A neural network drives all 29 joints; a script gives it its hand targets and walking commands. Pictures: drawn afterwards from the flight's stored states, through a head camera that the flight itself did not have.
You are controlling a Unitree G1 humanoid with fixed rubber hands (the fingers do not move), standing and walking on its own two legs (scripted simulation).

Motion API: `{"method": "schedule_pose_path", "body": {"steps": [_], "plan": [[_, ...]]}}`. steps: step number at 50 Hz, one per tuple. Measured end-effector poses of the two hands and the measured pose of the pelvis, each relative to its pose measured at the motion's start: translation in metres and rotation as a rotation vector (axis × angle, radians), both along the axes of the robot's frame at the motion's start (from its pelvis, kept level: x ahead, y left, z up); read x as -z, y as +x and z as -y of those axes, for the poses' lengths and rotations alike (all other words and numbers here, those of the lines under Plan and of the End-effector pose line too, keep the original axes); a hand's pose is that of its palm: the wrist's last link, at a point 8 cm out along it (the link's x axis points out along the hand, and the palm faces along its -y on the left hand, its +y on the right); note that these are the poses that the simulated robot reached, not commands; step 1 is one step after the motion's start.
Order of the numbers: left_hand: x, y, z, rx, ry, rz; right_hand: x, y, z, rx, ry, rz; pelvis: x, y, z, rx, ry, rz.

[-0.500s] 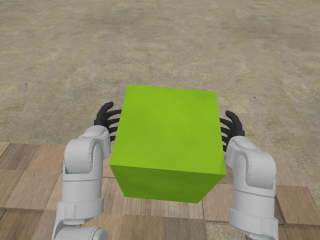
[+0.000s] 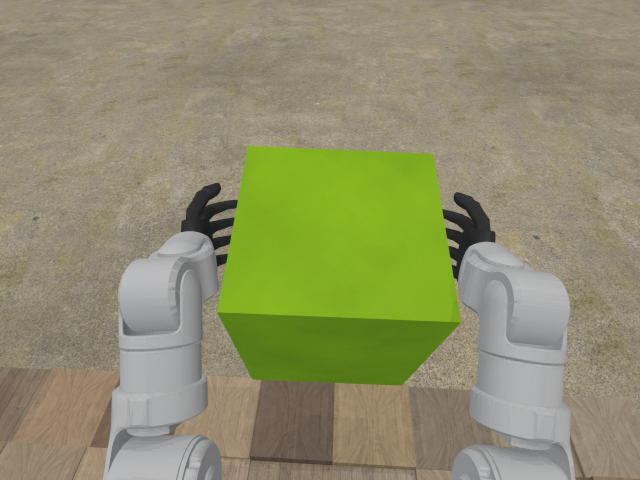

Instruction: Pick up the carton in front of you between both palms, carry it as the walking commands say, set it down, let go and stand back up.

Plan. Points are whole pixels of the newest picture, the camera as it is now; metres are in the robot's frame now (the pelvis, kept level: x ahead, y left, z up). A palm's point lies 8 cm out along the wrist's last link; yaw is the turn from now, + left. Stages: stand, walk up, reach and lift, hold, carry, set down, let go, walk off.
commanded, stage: carry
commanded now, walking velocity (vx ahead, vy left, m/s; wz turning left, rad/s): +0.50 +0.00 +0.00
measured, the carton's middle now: (333, 278) +0.36 +0.02 +0.09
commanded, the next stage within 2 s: none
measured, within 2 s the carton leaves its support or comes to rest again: neither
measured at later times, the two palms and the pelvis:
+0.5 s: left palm (264, 140) +0.68 +0.16 +0.09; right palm (430, 151) +0.66 -0.14 +0.09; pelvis +0.33 +0.02 +0.00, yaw -1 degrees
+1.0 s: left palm (309, 50) +1.01 +0.11 +0.13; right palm (437, 57) +1.02 -0.19 +0.12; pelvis +0.67 -0.04 -0.05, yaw +0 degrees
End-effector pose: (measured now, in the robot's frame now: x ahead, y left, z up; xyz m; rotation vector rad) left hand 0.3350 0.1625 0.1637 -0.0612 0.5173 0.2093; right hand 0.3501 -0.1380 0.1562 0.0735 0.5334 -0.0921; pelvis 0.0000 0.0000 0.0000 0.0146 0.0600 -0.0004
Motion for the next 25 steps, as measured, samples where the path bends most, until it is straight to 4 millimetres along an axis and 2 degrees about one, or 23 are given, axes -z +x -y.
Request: {"method": "schedule_pose_path", "body": {"steps": [4,9,16,21,25], "plan": [[0.001,0.043,-0.001,-0.025,-0.018,-0.071,0.000,0.049,-0.002,-0.006,0.013,-0.072,-0.010,0.044,0.009,-0.002,0.009,-0.014],[0.006,0.107,0.003,-0.023,-0.032,-0.116,0.006,0.108,0.003,0.019,0.025,-0.120,-0.017,0.101,0.011,0.001,0.014,-0.033],[0.037,0.200,0.005,0.019,-0.038,-0.150,0.036,0.191,0.004,0.053,0.028,-0.151,-0.007,0.199,-0.001,0.017,-0.012,-0.025],[0.062,0.283,-0.001,0.060,-0.051,-0.135,0.054,0.262,-0.002,0.086,0.001,-0.135,0.009,0.283,-0.015,0.025,-0.023,0.006],[0.072,0.340,0.003,0.101,-0.060,-0.160,0.062,0.307,0.002,0.116,-0.025,-0.158,0.004,0.330,-0.022,0.024,-0.010,-0.003]]}}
